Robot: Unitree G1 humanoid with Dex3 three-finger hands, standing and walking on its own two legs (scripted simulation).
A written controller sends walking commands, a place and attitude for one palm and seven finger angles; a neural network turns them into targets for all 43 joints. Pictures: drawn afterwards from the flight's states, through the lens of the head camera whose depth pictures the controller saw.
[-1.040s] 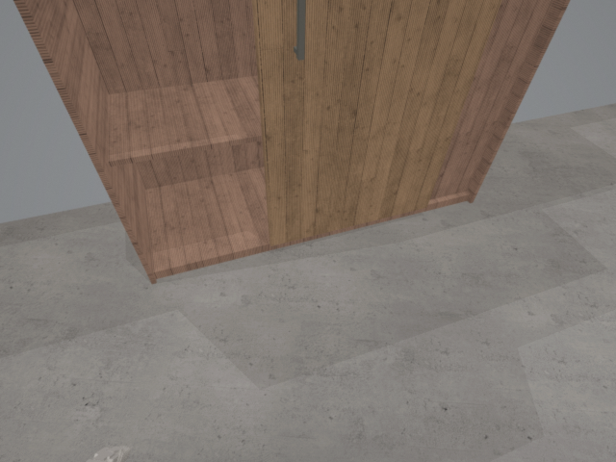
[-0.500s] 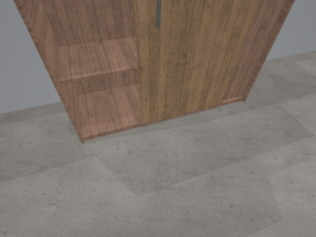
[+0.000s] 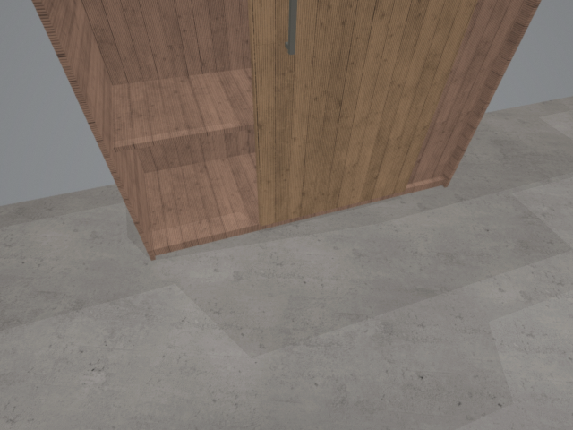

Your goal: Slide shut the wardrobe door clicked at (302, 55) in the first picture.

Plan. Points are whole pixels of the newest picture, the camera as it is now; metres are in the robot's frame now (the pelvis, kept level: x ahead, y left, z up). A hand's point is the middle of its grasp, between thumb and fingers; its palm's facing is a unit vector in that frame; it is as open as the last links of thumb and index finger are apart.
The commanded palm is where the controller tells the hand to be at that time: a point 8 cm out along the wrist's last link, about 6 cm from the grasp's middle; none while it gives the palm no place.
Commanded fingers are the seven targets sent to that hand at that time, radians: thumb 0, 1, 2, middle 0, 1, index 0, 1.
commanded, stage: look at it before walking up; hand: right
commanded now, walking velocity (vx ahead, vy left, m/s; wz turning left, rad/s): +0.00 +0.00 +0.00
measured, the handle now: out of the picture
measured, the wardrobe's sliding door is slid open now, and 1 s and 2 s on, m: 0.47 0.47 0.47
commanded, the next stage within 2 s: walk to a spot facing it in 0.40 s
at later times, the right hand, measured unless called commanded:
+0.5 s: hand out of the picture +0.08 -0.25 -0.16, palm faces -0.03 +0.94 -0.34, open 7.4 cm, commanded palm none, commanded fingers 0.00 -0.90 -0.90 0.20 0.30 0.20 0.30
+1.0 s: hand out of the picture +0.08 -0.27 -0.18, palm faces +0.19 +0.97 -0.18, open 7.4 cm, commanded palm none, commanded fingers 0.00 -0.90 -0.90 0.20 0.30 0.20 0.30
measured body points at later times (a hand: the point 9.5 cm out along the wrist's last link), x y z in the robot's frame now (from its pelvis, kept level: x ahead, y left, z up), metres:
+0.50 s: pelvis +0.01 +0.00 +0.00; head +0.02 +0.00 +0.45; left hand +0.09 +0.29 -0.13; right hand +0.08 -0.30 -0.13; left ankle +0.00 +0.11 -0.74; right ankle -0.01 -0.14 -0.74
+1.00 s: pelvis +0.11 -0.07 +0.00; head +0.12 -0.10 +0.45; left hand +0.10 +0.16 -0.15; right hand +0.08 -0.32 -0.17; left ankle +0.12 +0.07 -0.66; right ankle +0.05 -0.14 -0.74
